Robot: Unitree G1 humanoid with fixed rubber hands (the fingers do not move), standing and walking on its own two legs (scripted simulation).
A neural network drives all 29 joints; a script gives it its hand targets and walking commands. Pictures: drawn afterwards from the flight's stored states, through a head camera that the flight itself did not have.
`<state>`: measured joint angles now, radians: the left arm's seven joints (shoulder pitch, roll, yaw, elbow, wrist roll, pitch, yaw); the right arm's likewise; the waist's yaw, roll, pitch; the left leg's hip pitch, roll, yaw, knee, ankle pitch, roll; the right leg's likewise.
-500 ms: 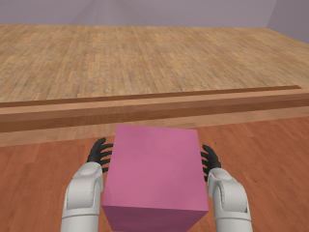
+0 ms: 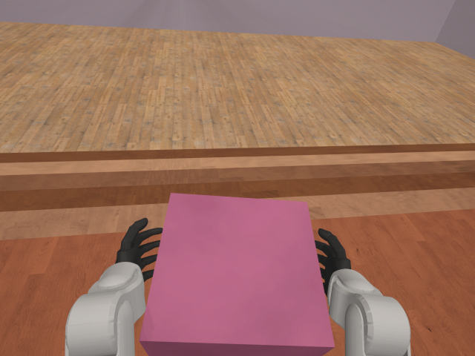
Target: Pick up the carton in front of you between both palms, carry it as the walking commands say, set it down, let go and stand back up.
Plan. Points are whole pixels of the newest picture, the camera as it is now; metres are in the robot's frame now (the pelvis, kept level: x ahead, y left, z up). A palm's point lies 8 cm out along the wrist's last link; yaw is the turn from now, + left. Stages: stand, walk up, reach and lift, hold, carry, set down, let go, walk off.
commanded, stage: carry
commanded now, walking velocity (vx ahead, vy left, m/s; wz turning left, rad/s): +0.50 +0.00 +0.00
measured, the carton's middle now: (232, 293) +0.25 +0.02 +0.04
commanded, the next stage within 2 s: none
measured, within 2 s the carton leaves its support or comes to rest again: neither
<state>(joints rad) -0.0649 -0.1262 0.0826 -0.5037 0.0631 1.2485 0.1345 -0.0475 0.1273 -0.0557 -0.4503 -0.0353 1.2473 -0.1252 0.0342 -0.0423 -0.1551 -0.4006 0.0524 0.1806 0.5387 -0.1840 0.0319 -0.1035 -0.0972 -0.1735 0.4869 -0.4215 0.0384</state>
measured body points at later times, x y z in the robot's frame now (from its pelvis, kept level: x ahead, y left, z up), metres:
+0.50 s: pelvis +0.33 -0.02 -0.01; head +0.32 -0.02 +0.44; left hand +0.58 +0.14 +0.07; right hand +0.59 -0.16 +0.06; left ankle +0.12 +0.09 -0.64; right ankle +0.43 -0.08 -0.73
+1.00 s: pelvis +0.67 +0.01 -0.02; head +0.68 +0.03 +0.43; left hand +0.99 +0.17 +0.08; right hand +0.98 -0.13 +0.08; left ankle +0.79 +0.09 -0.73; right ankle +0.45 -0.08 -0.67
